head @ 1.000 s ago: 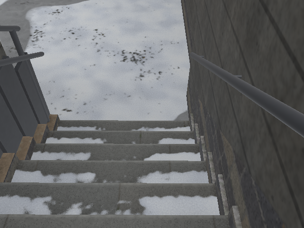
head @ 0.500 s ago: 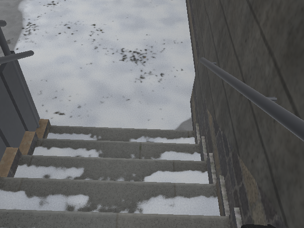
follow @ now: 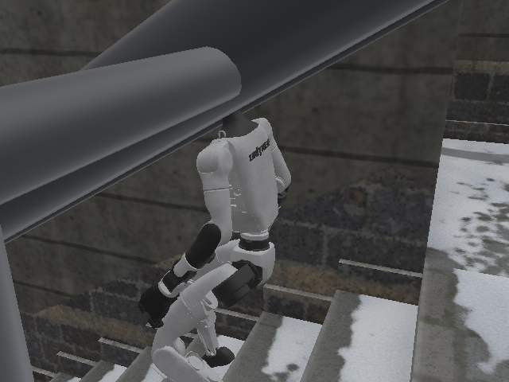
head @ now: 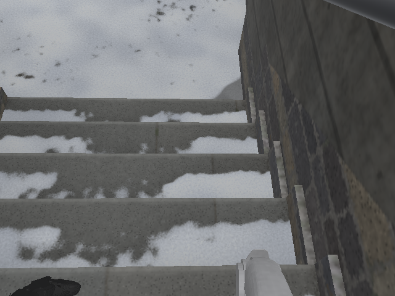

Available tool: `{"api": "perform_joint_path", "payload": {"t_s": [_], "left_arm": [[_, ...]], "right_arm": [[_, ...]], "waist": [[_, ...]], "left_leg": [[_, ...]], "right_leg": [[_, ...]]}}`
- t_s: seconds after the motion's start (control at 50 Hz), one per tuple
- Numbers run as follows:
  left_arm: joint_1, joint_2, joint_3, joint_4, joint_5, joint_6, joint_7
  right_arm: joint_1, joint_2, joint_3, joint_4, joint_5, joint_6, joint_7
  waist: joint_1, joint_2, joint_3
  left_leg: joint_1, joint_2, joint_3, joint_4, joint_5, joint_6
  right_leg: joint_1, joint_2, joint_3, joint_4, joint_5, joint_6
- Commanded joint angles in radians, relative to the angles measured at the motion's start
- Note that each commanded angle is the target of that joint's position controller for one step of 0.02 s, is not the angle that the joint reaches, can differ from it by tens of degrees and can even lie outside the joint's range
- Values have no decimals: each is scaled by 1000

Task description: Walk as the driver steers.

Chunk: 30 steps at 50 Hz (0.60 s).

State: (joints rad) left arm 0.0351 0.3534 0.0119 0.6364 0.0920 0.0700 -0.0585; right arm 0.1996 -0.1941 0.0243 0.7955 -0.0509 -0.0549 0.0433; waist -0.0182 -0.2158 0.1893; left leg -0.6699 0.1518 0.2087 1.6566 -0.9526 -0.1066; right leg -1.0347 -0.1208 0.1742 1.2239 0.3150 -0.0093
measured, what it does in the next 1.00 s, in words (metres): walks ahead: right foot 0.18 m lower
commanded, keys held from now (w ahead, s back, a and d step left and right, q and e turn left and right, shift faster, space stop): no key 0.04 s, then q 0.04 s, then w+q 0.92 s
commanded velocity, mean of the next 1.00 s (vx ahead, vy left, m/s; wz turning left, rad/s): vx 0.28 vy -0.04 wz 0.43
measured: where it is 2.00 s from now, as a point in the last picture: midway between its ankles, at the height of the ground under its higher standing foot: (150, 203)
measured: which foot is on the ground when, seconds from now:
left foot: down 0.00-0.04, up 0.06-1.00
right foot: up 0.00-0.04, down 0.06-1.00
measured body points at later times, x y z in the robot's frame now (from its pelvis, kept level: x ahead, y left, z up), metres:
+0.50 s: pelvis +0.18 -0.14 +0.05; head +0.16 -0.25 +0.48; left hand +0.25 +0.14 +0.01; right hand +0.30 -0.38 -0.13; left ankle +0.27 +0.13 -0.30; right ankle +0.21 -0.20 -0.70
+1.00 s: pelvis +0.29 -0.10 +0.02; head +0.25 -0.21 +0.45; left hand +0.27 +0.15 -0.06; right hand +0.36 -0.32 -0.17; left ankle +0.37 +0.12 -0.50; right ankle +0.21 -0.19 -0.71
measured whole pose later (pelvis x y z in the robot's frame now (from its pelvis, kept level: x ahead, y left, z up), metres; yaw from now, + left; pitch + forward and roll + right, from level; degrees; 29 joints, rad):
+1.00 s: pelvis +0.29 -0.10 +0.02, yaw +14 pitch -2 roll +3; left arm 0.51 0.15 -0.04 0.88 0.11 -0.18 -0.06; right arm 0.42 -0.30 -0.10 0.83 0.05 -0.06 0.12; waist -0.13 0.21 -0.12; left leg -1.05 0.02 -0.12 1.63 0.28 -0.01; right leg -0.06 -0.10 -0.23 0.59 -0.49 -0.02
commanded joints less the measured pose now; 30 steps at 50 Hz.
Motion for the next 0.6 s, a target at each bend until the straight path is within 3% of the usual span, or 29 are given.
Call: {"api": "perform_joint_path", "payload": {"t_s": [0.02,0.04,0.06,0.08,0.1,0.12,0.14,0.16,0.18,0.2,0.22,0.24,0.26,0.28,0.3,0.32,0.34,0.36,0.38,0.4,0.42,0.44,0.46,0.48,0.5,0.52,0.54,0.58,0.6], "left_arm": [[302,133,39,64,-37,-23,10],[400,247,89,122,-77,-84,-33],[489,238,98,108,-74,-126,-33],[657,283,106,127,-33,-133,-50],[814,283,113,140,2,-152,-78],[779,262,86,112,13,-168,-77],[606,227,64,84,-12,-170,-84],[494,144,28,44,-17,-182,-88],[363,58,-9,34,14,-190,-72],[283,-16,-40,35,1,-199,-65],[170,180,13,-29,-33,-191,-16],[133,193,5,-67,-37,-211,19],[127,254,5,-97,-24,-229,31],[204,298,17,-55,-18,-233,31],[306,299,24,-29,-25,-236,18],[413,308,30,4,3,-240,2],[456,315,35,26,33,-234,-6],[472,96,-24,58,-158,-96,94],[341,157,-29,2,-144,-37,113],[273,163,-30,-10,-141,-20,104],[280,162,-30,-9,-141,-19,99],[305,166,-28,-3,-140,-27,95],[93,303,-22,-129,-28,-144,-26],[368,113,-15,39,-168,-88,64],[362,124,-36,14,-162,-64,92],[359,123,-38,11,-150,-59,103],[361,119,-39,22,-142,-52,105],[389,117,-34,36,-132,-58,108],[401,115,-36,34,-130,-60,120]], "right_arm": [[115,-301,-113,-35,-48,9,-9],[166,-302,-124,-21,13,41,40],[193,-266,-106,-2,-18,37,73],[202,-185,-80,-7,4,27,66],[210,-186,-74,-33,23,2,49],[70,-173,-59,-114,50,-50,32],[19,-141,-34,-134,49,-66,12],[60,-102,-17,-102,69,-66,-7],[159,-33,17,-99,91,-60,-9],[255,2,34,-82,86,-54,1],[258,-161,-21,-120,126,37,47],[294,-208,-42,-108,150,60,57],[304,-249,-57,-129,148,52,82],[260,-316,-77,-171,139,56,79],[285,-299,-79,-201,128,37,80],[247,-265,-71,-222,119,20,72],[252,-225,-68,-235,126,9,65],[-147,-228,-121,-201,90,127,-17],[-15,-158,-107,-222,78,189,-28],[60,-120,-101,-196,79,214,-30],[75,-155,-113,-181,81,220,-24],[103,-169,-119,-163,77,220,-23],[352,-341,-139,-212,133,46,48],[-2,-259,-141,-100,64,138,-5],[-20,-209,-124,-151,55,177,-14],[4,-179,-115,-141,56,198,-16],[-2,-177,-113,-139,60,212,-13],[0,-187,-118,-131,54,209,-10],[-15,-209,-122,-137,44,192,-9]], "waist": [[7,235,-427],[40,176,-582],[49,100,-639],[88,-97,-604],[171,-107,-567],[177,-101,-431],[107,45,-351],[32,126,-274],[-66,154,-264],[-149,218,-268],[-100,458,-355],[-83,349,-311],[-113,250,-303],[-60,228,-303],[-55,165,-298],[-26,161,-173],[-31,118,-146],[127,502,-89],[15,270,-24],[-30,83,-4],[-31,27,-13],[-35,10,-23],[-168,-351,-191],[45,17,-73],[18,42,-9],[5,13,-34],[7,-31,-23],[10,-9,-60],[18,48,-64]], "left_leg": [[187,177,-282,-519,26,109],[250,-37,-48,-107,191,45],[-60,-47,-111,172,338,35],[-376,-118,-114,534,224,-17],[-670,-225,-259,778,152,-60],[-907,-186,-231,759,214,-48],[-919,-105,-213,661,373,-21],[-798,-38,-268,573,549,-15],[-660,7,-330,577,647,-22],[-545,42,-365,553,691,-37],[-417,22,-458,487,821,-68],[-511,-43,-520,350,1062,-89],[-536,-49,-467,392,1049,-95],[-612,-90,-471,361,1030,-119],[-685,-125,-432,339,980,-109],[-776,-163,-427,323,914,-103],[-804,-170,-394,387,860,-97],[-502,-278,-686,378,650,-75],[-638,-383,-644,432,641,-75],[-664,-418,-634,464,629,-73],[-654,-451,-613,485,624,-70],[-637,-468,-595,509,632,-69],[-828,-335,-357,660,937,-57],[-579,-457,-589,609,662,-16],[-677,-459,-574,584,656,-21],[-698,-445,-548,575,639,-35],[-726,-447,-537,569,621,-42],[-720,-434,-539,562,629,-48],[-702,-433,-571,532,656,-47]], "right_leg": [[582,3,-6,-550,-136,-56],[919,79,-135,-807,-81,-67],[1319,128,-175,-668,-203,-47],[1512,56,-55,-443,338,-169],[1699,-35,143,-431,714,-208],[1615,-141,267,-521,627,-145],[1375,-168,328,-641,16,-119],[1070,-166,345,-697,-222,-75],[876,-187,327,-730,-193,-82],[724,-197,327,-784,-269,-86],[856,-476,502,-951,-170,-22],[859,-390,417,-919,-256,109],[842,-322,285,-879,-379,293],[953,-307,220,-829,-239,341],[1050,-282,147,-778,-98,357],[1072,-259,61,-749,30,376],[1077,-267,4,-741,119,358],[775,-292,175,-931,-351,354],[803,-249,152,-933,-548,381],[801,-198,78,-921,-583,429],[818,-168,40,-922,-589,460],[836,-155,17,-921,-567,484],[991,-151,-216,-843,-453,509],[811,-118,-41,-937,-601,472],[870,-125,-29,-922,-542,452],[927,-134,-33,-920,-556,441],[950,-128,-36,-924,-563,427],[1015,-157,-17,-924,-527,411],[1021,-186,12,-926,-540,415]]}}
